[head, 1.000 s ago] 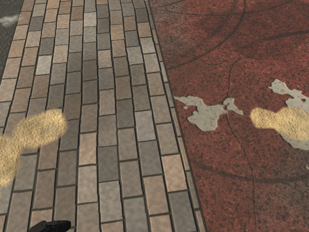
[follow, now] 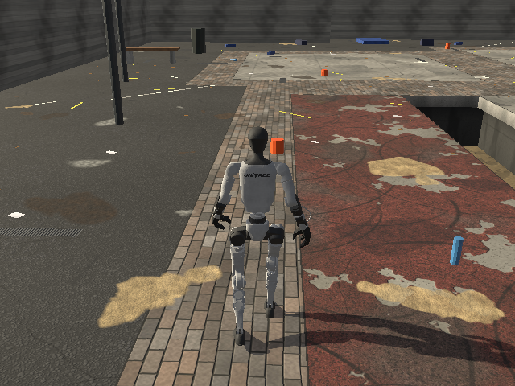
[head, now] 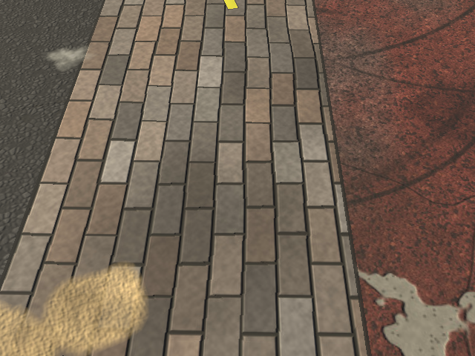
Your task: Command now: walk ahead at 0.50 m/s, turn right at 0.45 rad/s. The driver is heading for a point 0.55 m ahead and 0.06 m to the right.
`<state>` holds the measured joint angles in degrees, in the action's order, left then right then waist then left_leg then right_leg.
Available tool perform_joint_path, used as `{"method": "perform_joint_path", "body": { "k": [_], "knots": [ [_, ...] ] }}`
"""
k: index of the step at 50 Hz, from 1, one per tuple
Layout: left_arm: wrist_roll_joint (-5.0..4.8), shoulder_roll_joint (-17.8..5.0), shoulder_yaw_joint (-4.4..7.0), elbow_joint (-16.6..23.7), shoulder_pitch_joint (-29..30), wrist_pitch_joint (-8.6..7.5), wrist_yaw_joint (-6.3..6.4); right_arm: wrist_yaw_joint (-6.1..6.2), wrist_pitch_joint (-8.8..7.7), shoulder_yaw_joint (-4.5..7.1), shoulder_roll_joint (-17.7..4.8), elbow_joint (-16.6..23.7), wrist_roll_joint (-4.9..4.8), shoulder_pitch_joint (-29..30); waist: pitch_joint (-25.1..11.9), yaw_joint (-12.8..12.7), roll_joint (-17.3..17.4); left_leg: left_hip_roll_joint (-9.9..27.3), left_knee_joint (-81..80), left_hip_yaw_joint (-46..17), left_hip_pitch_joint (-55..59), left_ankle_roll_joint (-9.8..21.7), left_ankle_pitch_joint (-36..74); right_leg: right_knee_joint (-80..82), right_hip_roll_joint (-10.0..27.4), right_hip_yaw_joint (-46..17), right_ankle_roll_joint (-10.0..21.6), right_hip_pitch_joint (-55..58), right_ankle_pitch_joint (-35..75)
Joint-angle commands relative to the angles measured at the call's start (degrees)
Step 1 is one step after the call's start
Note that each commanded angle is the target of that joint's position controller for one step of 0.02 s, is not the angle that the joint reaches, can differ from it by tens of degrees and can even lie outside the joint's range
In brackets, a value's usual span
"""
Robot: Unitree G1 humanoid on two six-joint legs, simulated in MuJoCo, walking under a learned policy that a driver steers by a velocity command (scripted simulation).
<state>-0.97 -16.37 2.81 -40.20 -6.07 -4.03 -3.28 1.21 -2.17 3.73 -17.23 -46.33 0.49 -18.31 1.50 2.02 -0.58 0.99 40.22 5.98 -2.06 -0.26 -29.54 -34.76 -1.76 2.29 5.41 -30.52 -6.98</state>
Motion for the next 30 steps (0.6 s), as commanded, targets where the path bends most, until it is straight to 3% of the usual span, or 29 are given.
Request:
{"method": "perform_joint_path", "body": {
  "k": [1,2,3,4,5,8,10,13,16,18,20,21,22,23,24,25,26,27,28,30],
  "knots": [
    [-0.62,-11.98,3.95,0.56,-19.29,-0.17,0.83,-1.44,-4.34,-0.01,-6.33,6.83,-0.77,-0.37,-22.39,-8.66,-8.15,-2.6,39.21,-13.41,-41.27,0.29,-2.59,15.39,19.53,-46.33,16.04,53.52,-11.12],
    [-0.3,-10.26,3.44,0.87,-16.64,-0.21,1.18,-1.96,-5.42,0.32,-7.73,8.78,-2.45,4.93,-13.89,-8.73,-5.74,-0.22,37.35,-12.35,-44.57,1.26,2.66,16.51,17.86,-38.03,13.69,46.76,-8.68],
    [-0.15,-9.74,3.2,1.68,-13.22,-0.13,1.37,-1.71,-5.97,0.05,-7.0,9.15,-1.72,6.84,-9.22,-6.6,0.19,2.23,32.64,-11.69,-42.84,1.5,6.86,17.11,15.75,-32.52,12.23,38.2,-3.63],
    [0.13,-8.37,2.76,2.58,-10.17,0.04,1.53,-1.35,-5.9,0.48,-7.33,9.18,-0.35,7.66,-5.79,-4.63,1.42,3.56,28.01,-11.18,-39.67,0.88,9.06,18.22,13.91,-28.33,11.6,30.77,2.73],
    [0.89,-7.57,2.37,3.55,-8.61,0.1,1.79,-1.33,-5.32,0.75,-7.31,9.35,-0.02,6.48,-5.19,-2.63,-0.39,4.44,26.34,-11.51,-36.02,0.33,10.4,19.56,12.71,-26.33,11.75,26.1,6.86],
    [0.54,-8.23,2.62,3.84,-7.75,-0.07,2.52,-0.96,-3.59,0.45,-5.45,9.34,0.45,4.94,-3.69,-0.84,-1.82,4.64,19.48,-9.81,-33.47,-2.37,12.36,21.74,10.76,-21.5,12.33,18.65,13.12],
    [0.25,-9.67,3.07,3.39,-8.72,0.04,3.26,-0.74,-3.24,-0.11,-4.1,10.46,0.67,8.65,-2.27,-1.77,-2.12,3.79,11.83,-8.82,-33.18,-3.85,19.11,22.19,8.8,-18.35,11.12,15.58,13.67],
    [-0.26,-10.0,3.26,2.46,-10.99,0.71,3.92,-1.14,-3.69,-0.78,-2.49,11.64,0.32,15.23,-1.96,-4.63,-3.43,1.01,-1.87,-8.32,-28.48,-4.35,31.17,20.66,5.71,-15.9,7.94,13.76,8.88],
    [-0.41,-9.38,3.0,0.84,-14.39,1.09,4.04,-2.13,-4.46,-0.68,-3.2,12.1,-0.6,18.71,-2.26,-6.7,-4.4,-0.02,-8.27,-8.6,-26.28,-3.61,35.92,18.87,7.76,-18.07,6.98,17.55,4.7],
    [-0.28,-8.8,2.81,0.04,-15.68,1.27,4.05,-2.66,-4.94,-0.2,-4.41,12.4,-0.63,19.19,-2.0,-6.66,-4.8,0.14,-10.97,-9.36,-26.65,-1.97,33.31,16.01,9.91,-20.9,6.27,22.2,3.99],
    [0.02,-9.18,3.0,-0.2,-15.15,1.54,4.0,-2.79,-5.31,0.38,-5.5,12.19,-0.66,17.26,-1.68,-5.15,-6.22,-0.02,-12.36,-8.79,-24.66,0.17,28.33,13.21,11.5,-22.88,5.34,25.07,7.15],
    [0.09,-8.82,2.89,-0.04,-14.26,1.68,3.92,-2.6,-5.5,0.9,-6.16,11.3,-0.48,13.74,-2.67,-2.98,-6.45,-0.82,-14.43,-7.49,-19.96,1.64,27.47,10.0,10.43,-22.33,4.42,25.33,12.25],
    [0.34,-7.12,2.26,0.38,-13.86,1.61,3.77,-2.27,-5.76,1.81,-8.03,10.1,0.08,7.82,-7.03,-0.09,-5.48,1.01,-14.18,-8.61,-10.37,3.94,28.42,2.24,7.47,-20.07,2.79,23.79,16.84],
    [1.36,-4.59,1.16,1.48,-15.32,1.38,3.77,-1.99,-5.81,2.67,-11.49,9.39,0.76,-0.85,-15.51,2.7,1.18,10.44,-11.9,-18.96,5.31,8.48,29.52,-13.64,3.35,-16.04,0.49,15.43,6.94],
    [-0.28,-1.08,0.05,1.5,-23.69,0.57,3.64,-2.48,-4.91,4.0,-15.33,6.22,0.28,-6.31,-21.37,0.28,19.85,21.21,-18.13,-44.95,21.95,18.15,15.68,-32.59,-4.67,-10.07,-3.7,-4.82,-22.34],
    [-0.91,-6.26,0.83,0.78,-20.73,0.24,3.68,-2.78,-4.71,2.76,-9.98,6.29,-1.38,-6.95,-17.32,2.5,13.48,21.32,-22.85,-51.01,20.37,17.0,0.29,-38.61,-1.63,-13.3,-3.76,-12.66,-25.36],
    [-0.99,-8.96,1.63,2.21,-13.01,0.18,3.6,-2.55,-4.45,1.86,-7.21,6.69,-1.25,-3.58,-9.06,3.65,7.53,19.03,-23.84,-42.71,13.11,14.35,0.24,-39.56,0.76,-12.26,-3.52,-15.04,-20.21],
    [-0.27,-8.3,1.43,3.37,-8.9,0.11,3.65,-2.46,-4.07,1.32,-6.48,7.24,-0.39,-0.4,-5.09,2.57,3.67,16.58,-24.64,-36.17,6.13,13.19,6.43,-37.72,3.02,-9.82,-3.54,-13.81,-16.2],
    [0.57,-7.47,1.51,4.02,-6.94,-0.05,3.59,-2.48,-3.9,0.82,-5.36,7.26,0.07,2.23,-1.49,1.16,3.28,14.64,-25.52,-31.45,0.33,13.31,17.51,-34.18,4.45,-8.95,-4.04,-12.37,-13.68],
    [0.85,-5.7,1.5,3.42,-9.28,0.25,3.47,-2.49,-4.17,0.11,-3.79,7.08,0.46,4.34,-2.29,-1.83,5.93,11.76,-25.32,-23.35,-4.61,12.58,40.72,-29.47,5.77,-7.73,-5.32,-5.62,-13.09]
  ]
}}
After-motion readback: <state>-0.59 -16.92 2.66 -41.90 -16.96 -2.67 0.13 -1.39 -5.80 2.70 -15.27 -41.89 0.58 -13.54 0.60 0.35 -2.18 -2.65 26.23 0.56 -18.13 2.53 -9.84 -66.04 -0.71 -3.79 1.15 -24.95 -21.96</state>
